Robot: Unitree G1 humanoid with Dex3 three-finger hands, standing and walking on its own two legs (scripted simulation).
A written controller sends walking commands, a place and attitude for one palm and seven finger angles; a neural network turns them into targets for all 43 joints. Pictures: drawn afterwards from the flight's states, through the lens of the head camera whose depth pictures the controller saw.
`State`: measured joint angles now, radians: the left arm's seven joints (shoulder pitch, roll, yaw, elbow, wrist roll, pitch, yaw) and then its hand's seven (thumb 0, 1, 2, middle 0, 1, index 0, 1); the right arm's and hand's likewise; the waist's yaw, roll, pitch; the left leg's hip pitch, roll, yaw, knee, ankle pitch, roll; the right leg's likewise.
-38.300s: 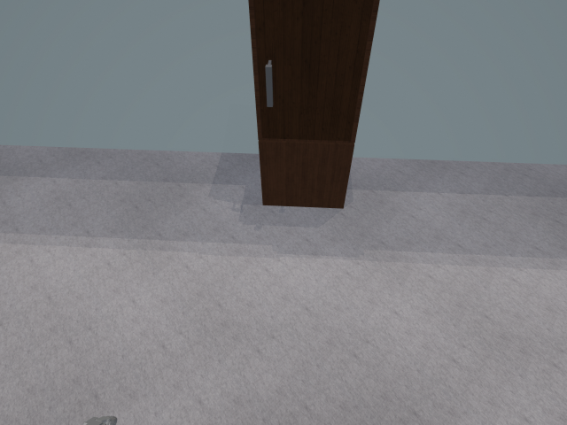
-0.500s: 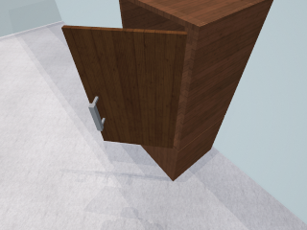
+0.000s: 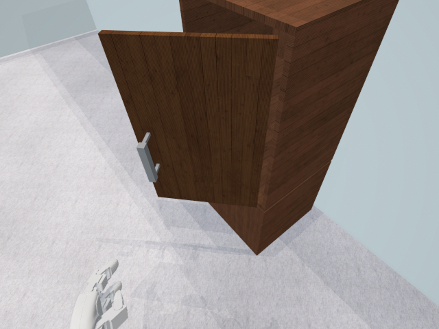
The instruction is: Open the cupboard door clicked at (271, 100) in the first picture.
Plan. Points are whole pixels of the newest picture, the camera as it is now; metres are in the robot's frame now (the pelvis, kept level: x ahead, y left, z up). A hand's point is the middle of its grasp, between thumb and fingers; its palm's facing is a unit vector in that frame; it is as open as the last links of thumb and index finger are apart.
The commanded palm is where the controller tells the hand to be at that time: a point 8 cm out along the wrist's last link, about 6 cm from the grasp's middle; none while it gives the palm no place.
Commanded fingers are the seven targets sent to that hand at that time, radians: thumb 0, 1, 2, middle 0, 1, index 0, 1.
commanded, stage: raise the hand with hooked fingers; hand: left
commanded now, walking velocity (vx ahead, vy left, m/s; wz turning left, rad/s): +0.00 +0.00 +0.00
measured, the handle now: (150, 158) +0.58 +0.23 -0.09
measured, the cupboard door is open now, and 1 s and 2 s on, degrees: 43 43 43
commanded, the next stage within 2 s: move the hooked fingers beside the handle in 1.94 s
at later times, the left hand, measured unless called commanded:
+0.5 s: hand (114, 310) +0.18 +0.21 -0.07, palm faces -0.13 -0.99 -0.04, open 10.0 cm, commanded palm +0.17 +0.27 -0.06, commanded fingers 0.00 0.11 0.56 -0.26 -0.81 -0.26 -0.81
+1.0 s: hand (92, 293) +0.21 +0.26 -0.07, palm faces -0.11 -0.99 -0.05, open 13.0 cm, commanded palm +0.20 +0.32 -0.06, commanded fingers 0.00 -0.48 0.31 -0.30 -1.18 -0.30 -1.18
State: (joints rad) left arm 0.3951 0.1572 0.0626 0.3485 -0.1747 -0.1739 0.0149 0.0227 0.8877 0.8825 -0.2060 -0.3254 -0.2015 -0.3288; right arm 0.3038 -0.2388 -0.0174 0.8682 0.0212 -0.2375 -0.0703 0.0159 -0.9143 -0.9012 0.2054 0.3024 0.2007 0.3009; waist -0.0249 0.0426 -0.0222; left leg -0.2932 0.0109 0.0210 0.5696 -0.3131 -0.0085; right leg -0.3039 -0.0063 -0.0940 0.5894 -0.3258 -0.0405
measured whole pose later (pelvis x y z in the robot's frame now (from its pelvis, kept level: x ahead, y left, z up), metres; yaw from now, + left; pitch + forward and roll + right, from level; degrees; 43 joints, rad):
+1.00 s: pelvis -0.05 +0.05 -0.10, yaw -1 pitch +18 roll -4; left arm 0.22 0.33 0.29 0.17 -0.31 -0.40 -0.44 0.00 -0.26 0.41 -0.29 -1.04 -0.28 -1.04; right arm 0.23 -0.28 0.00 0.52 0.03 -0.23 -0.04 0.01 -0.90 -0.90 0.21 0.30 0.20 0.30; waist -0.02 0.01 -0.15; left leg -1.04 0.02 0.00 1.27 -0.55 0.05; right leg -0.99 -0.03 -0.10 1.18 -0.50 0.00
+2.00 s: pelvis -0.04 +0.04 -0.11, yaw -2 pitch +20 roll -5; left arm 0.04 0.44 0.45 0.36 -0.39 -0.37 -0.64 -0.01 -0.50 0.30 -0.30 -1.20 -0.30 -1.20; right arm 0.24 -0.28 0.03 0.51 0.04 -0.22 -0.04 0.01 -0.90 -0.90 0.21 0.30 0.20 0.30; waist -0.02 0.02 -0.15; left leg -1.10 0.03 -0.01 1.31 -0.57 0.04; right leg -1.05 -0.01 -0.11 1.22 -0.52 -0.01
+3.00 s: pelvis -0.05 +0.04 -0.13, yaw -4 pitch +27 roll -5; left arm -0.72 0.67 0.54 1.06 -0.19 -0.40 -0.63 -0.01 -0.50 0.30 -0.30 -1.20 -0.30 -1.20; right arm 0.29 -0.31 0.05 0.59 0.02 -0.04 -0.03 0.01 -0.90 -0.90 0.21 0.30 0.20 0.30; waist -0.12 0.02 -0.13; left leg -1.28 0.05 -0.01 1.39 -0.58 0.04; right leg -1.24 0.01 -0.11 1.29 -0.52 -0.01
